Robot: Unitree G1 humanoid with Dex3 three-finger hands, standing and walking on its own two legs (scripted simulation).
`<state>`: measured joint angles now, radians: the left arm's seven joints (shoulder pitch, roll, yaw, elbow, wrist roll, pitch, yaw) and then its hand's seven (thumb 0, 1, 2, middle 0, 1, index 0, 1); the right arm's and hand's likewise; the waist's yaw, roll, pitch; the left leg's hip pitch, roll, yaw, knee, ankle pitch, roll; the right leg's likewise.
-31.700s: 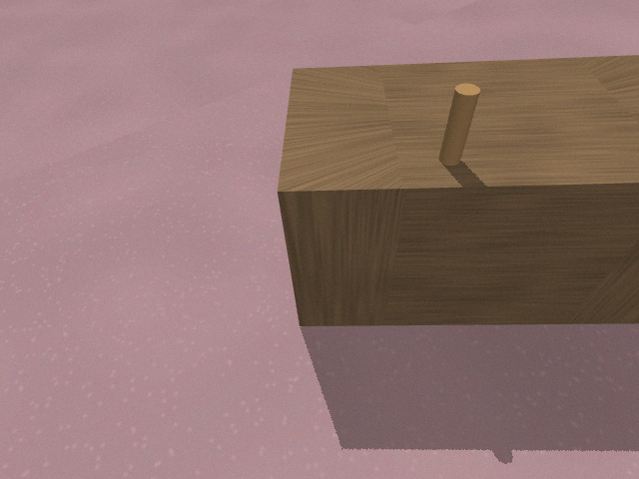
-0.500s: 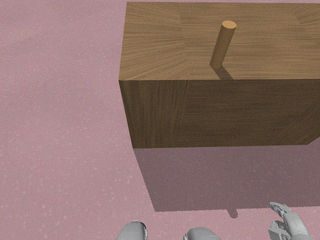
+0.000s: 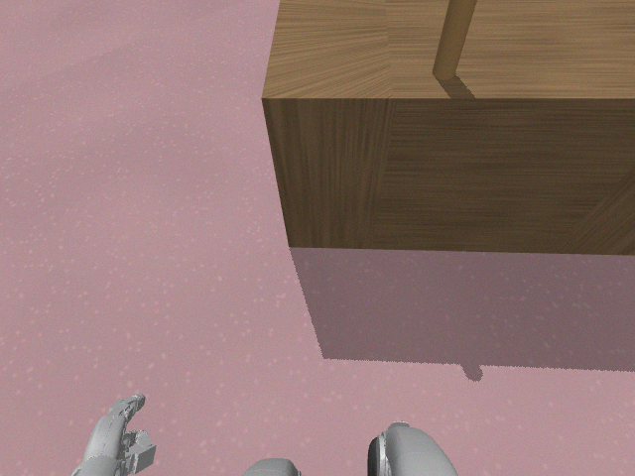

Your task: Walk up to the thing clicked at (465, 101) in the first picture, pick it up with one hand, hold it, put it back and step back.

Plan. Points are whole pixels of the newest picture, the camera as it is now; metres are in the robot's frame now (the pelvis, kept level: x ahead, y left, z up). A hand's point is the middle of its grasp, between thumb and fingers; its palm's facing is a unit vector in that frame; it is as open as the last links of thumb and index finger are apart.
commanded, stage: step back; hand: right
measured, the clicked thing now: (453, 34) +0.93 -0.27 -0.01
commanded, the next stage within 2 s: stand in 1.52 s
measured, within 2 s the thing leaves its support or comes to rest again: neither
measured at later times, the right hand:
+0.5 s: hand out of the picture -0.04 -0.30 -0.14, palm faces +0.02 +0.94 -0.35, open 7.4 cm
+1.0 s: hand out of the picture -0.12 -0.29 -0.14, palm faces -0.02 +0.93 -0.35, open 7.4 cm
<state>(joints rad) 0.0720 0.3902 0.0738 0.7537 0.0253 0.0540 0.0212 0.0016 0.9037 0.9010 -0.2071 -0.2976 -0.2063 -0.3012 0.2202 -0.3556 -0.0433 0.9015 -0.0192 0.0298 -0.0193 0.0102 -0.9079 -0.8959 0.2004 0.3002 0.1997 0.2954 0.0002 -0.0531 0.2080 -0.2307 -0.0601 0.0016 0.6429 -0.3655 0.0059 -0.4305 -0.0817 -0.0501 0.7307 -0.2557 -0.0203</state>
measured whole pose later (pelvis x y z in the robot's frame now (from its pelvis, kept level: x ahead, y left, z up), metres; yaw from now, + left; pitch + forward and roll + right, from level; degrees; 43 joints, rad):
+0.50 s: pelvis -0.16 -0.03 +0.01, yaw -3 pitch -2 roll +1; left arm 0.25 0.36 0.06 0.93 0.04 0.02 0.02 0.01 0.90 0.90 -0.21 -0.30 -0.21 -0.30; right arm 0.13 -0.41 -0.05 0.86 0.00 0.07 0.00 0.01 -0.91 -0.90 0.20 0.30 0.20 0.30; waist 0.04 0.04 0.10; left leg -0.49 -0.08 -0.16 1.14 -0.44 -0.01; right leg -0.29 -0.02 0.03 0.64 -0.32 -0.02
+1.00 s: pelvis -0.18 -0.03 +0.01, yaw +1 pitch -2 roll -1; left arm 0.23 0.35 0.06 1.00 0.04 -0.04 -0.01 0.00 0.91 0.90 -0.21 -0.30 -0.21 -0.30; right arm 0.23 -0.37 -0.05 0.99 -0.03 0.02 0.01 0.01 -0.91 -0.90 0.20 0.30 0.20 0.30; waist 0.01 0.03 0.04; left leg -0.29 0.01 -0.08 0.80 -0.50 0.01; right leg -0.27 0.02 -0.05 0.59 -0.29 -0.04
